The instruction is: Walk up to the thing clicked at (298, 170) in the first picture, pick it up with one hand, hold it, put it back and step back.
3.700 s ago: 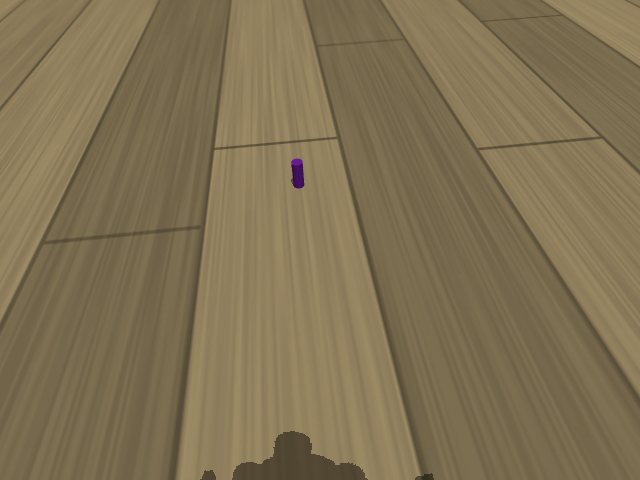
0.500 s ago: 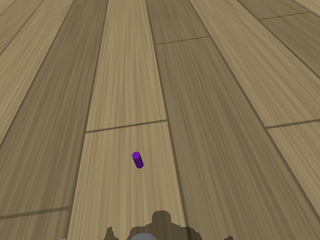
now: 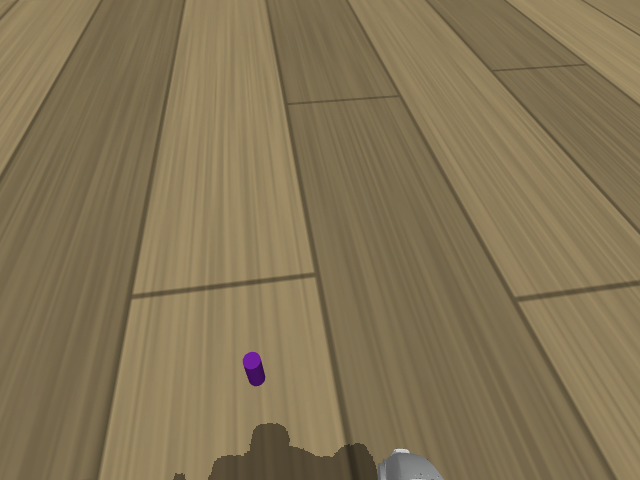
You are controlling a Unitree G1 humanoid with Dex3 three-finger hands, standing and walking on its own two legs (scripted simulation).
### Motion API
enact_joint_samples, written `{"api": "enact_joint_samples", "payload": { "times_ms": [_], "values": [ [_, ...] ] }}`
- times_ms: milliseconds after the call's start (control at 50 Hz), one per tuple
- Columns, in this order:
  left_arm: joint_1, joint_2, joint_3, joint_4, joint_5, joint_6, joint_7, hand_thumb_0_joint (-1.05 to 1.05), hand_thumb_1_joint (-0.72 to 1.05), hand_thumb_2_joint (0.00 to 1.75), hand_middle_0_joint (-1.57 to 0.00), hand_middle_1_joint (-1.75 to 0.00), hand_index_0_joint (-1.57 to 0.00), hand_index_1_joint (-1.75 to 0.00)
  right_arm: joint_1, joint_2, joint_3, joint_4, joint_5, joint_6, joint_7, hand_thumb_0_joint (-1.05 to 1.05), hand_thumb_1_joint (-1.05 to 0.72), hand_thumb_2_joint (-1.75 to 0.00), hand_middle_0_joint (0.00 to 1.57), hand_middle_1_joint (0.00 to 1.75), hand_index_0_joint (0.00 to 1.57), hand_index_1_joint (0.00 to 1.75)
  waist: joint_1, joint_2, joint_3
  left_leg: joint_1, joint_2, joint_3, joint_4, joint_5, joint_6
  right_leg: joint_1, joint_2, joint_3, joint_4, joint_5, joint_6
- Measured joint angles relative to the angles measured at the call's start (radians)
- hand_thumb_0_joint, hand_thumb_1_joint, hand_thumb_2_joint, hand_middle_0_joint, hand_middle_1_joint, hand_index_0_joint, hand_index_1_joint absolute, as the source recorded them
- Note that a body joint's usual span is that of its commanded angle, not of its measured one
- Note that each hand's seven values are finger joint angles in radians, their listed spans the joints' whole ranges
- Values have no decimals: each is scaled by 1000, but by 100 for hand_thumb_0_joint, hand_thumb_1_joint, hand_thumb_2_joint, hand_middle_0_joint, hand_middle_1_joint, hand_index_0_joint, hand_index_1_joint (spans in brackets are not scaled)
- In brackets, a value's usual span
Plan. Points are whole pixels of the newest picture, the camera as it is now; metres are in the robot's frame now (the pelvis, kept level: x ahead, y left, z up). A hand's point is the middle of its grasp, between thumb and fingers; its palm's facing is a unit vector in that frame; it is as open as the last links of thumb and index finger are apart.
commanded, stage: walk up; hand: left
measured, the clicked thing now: (254, 369) +0.53 +0.22 -0.70
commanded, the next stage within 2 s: stand in 1.74 s
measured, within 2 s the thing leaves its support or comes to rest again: neither
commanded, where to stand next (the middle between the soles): +0.18 +0.00 m, yaw +0 degrees
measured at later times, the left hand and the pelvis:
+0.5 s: hand (151, 446) +0.20 +0.27 -0.16, palm faces -0.02 -0.92 -0.38, open 7.4 cm; pelvis +0.11 +0.00 -0.02, yaw -1 degrees
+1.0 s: hand (154, 445) +0.20 +0.26 -0.15, palm faces +0.00 -0.94 -0.34, open 7.4 cm; pelvis +0.13 +0.00 +0.01, yaw +0 degrees
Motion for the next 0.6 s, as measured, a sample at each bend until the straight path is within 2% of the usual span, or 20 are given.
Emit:
{"api": "enact_joint_samples", "payload": {
  "times_ms": [80, 140, 180, 240, 280, 320, 380, 460, 480, 540, 580, 600],
  "values": [
    [-22, -15, 3, -6, 4, -1, -11, 1, 91, 89, -21, -30, -20, -30, 25, -15, -2, 0, -2, 11, 3, 0, -90, -89, 21, 30, 20, 30, -16, 30, 5, 40, 3, 4, 0, -42, -10, 31, -5, -21, -173, 59, -2],
    [-34, -18, 6, -12, 7, -14, -6, 1, 91, 89, -21, -30, -20, -30, 40, -24, -1, -1, 1, 27, 2, 0, -90, -89, 21, 30, 20, 30, -23, 53, 1, 42, 15, 2, 68, -110, -28, 104, 22, -38, -292, 98, -10],
    [-46, -21, 11, -20, 11, -30, 8, 1, 91, 89, -21, -30, -20, -30, 40, -26, 1, 4, 8, 38, -6, 0, -90, -89, 21, 30, 20, 30, -18, 80, 6, 5, 40, -15, 195, -167, -24, 132, 51, -48, -307, 138, -12],
    [-71, -35, 2, -42, 1, -36, 21, 0, 91, 89, -21, -30, -20, -30, 6, -16, 10, 22, 9, 61, -23, 1, -90, -89, 20, 30, 20, 30, -2, 94, 26, -108, 16, -81, 447, -251, -15, 140, 52, -49, -262, 86, -17],
    [-78, -46, -9, -55, -4, -33, 28, 0, 91, 89, -21, -30, -20, -30, -14, -16, 13, 27, 12, 65, -26, 1, -91, -89, 20, 30, 20, 30, 7, 103, 31, -173, 15, -96, 512, -249, -17, 161, 50, -51, -280, 81, -17],
    [-79, -51, -18, -61, -1, -28, 31, 0, 91, 89, -21, -30, -20, -30, -32, -15, 15, 30, 11, 61, -25, 1, -91, -89, 20, 30, 20, 30, 14, 108, 29, -215, 27, -100, 487, -215, -23, 176, 50, -50, -297, 80, -13],
    [-81, -49, -25, -57, 9, -15, 36, 0, 91, 89, -21, -30, -20, -30, -56, -10, 16, 42, 10, 57, -25, 0, -91, -89, 20, 30, 20, 30, 24, 100, 23, -228, 42, -98, 356, -159, -35, 181, 48, -44, -289, 64, -5],
    [-97, -38, -29, -28, -3, 15, 42, 0, 90, 89, -21, -30, -20, -30, -82, -3, 14, 76, 5, 46, -38, 0, -91, -89, 20, 30, 20, 30, 26, 70, 17, -171, 29, -85, 165, 20, -44, 155, 31, -32, -185, -5, 19],
    [-108, -36, -28, -13, -8, 27, 44, 0, 90, 89, -21, -30, -20, -30, -92, 5, 13, 90, 0, 46, -42, 0, -91, -89, 20, 30, 20, 30, 27, 50, 19, -168, 17, -76, 174, 16, -47, 151, 19, -22, -163, -20, 23],
    [-127, -44, -31, 31, -16, 49, 47, 0, 91, 89, -21, -30, -20, -30, -116, 17, 27, 117, 1, 53, -40, 0, -91, -89, 20, 30, 20, 30, 23, 40, 9, -170, 23, -81, 197, -15, -44, 164, 41, -9, -163, -86, 3],
    [-133, -45, -32, 60, -16, 49, 45, 0, 91, 89, -21, -30, -20, -30, -134, 26, 38, 133, 2, 58, -39, 0, -91, -89, 20, 30, 20, 30, 22, 34, 3, -162, 28, -87, 186, -16, -47, 187, 48, -12, -213, -19, 6],
    [-135, -46, -33, 75, -15, 47, 43, 0, 91, 89, -21, -30, -20, -30, -144, 30, 42, 141, 4, 61, -38, 0, -90, -89, 20, 30, 20, 30, 23, 31, 1, -158, 30, -88, 178, -14, -49, 197, 49, -14, -234, 7, 17]
  ]
}}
